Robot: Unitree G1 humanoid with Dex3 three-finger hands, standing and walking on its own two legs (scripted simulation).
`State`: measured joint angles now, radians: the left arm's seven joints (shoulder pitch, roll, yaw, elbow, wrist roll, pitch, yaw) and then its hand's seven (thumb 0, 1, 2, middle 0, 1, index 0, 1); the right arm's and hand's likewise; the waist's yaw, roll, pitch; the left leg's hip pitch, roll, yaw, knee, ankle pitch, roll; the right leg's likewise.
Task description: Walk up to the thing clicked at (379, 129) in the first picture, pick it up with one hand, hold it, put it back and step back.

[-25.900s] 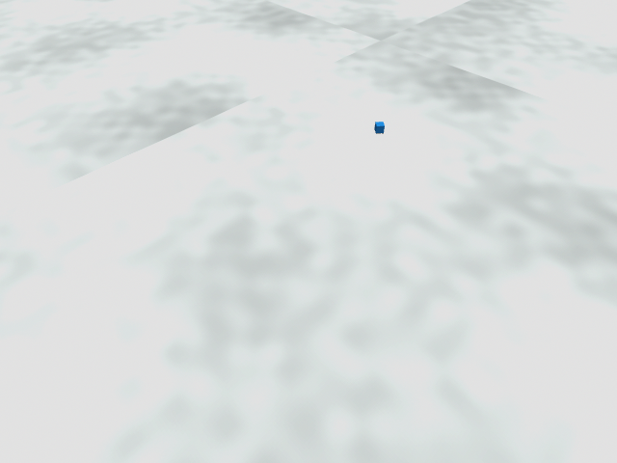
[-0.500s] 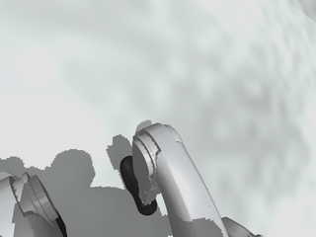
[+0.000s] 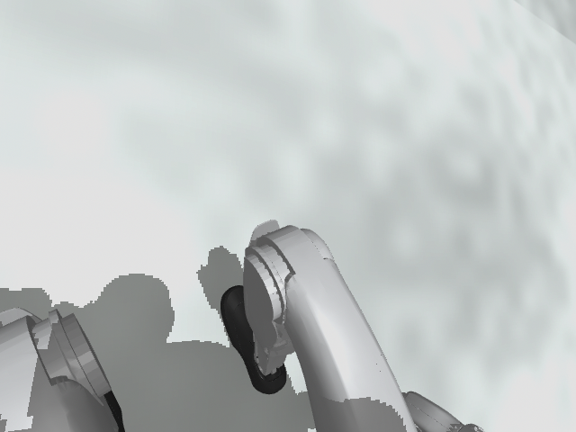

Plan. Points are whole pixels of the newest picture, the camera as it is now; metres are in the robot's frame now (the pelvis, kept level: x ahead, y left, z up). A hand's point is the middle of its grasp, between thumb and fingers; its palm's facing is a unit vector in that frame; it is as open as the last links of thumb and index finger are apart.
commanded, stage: settle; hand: left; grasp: from above
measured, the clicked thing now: out of the picture +0.42 +0.35 -0.30
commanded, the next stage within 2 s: lift in 1.00 s
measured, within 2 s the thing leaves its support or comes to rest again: leaves its support in 0.42 s
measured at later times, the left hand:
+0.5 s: hand out of the picture +0.42 +0.33 -0.25, palm faces -0.30 -0.31 -0.91, open 5.3 cm
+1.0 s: hand out of the picture +0.42 +0.33 -0.16, palm faces -0.31 -0.26 -0.92, open 5.2 cm
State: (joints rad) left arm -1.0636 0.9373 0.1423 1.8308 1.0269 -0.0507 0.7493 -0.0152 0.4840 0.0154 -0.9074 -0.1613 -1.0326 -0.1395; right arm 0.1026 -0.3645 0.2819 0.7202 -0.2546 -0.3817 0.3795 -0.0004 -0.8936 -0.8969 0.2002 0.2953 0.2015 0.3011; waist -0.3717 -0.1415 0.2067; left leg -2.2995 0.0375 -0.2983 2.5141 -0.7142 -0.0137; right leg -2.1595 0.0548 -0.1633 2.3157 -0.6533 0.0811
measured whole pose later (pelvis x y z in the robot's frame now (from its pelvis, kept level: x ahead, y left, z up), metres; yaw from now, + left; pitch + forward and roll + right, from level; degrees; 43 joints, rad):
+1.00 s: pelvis +0.01 -0.01 +0.01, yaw +6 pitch +34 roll -8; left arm -0.98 0.66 0.17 1.55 1.04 0.04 0.53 -0.08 0.50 0.02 -1.01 -0.08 -1.28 -0.11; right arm 0.17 -0.32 0.08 0.81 -0.16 -0.24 0.31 0.00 -0.90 -0.90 0.20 0.30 0.20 0.30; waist -0.25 0.01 -0.05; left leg -2.32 0.04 -0.17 2.40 -0.68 -0.02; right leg -2.24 0.02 -0.06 2.31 -0.66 0.05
